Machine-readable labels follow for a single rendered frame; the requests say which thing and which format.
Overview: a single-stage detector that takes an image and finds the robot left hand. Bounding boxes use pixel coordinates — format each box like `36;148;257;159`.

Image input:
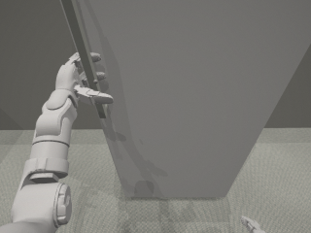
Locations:
55;52;114;106

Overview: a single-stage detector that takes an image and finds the robot right hand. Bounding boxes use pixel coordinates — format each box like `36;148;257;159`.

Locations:
240;216;265;233

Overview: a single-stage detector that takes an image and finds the robot left upper arm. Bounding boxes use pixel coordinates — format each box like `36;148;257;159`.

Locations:
0;183;72;233

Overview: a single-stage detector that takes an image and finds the handle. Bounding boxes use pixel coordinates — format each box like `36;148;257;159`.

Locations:
61;0;109;118

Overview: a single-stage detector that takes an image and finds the fridge door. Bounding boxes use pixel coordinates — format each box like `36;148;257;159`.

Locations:
59;0;311;198

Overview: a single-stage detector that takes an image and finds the robot left forearm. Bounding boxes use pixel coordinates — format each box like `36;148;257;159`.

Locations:
11;89;79;223

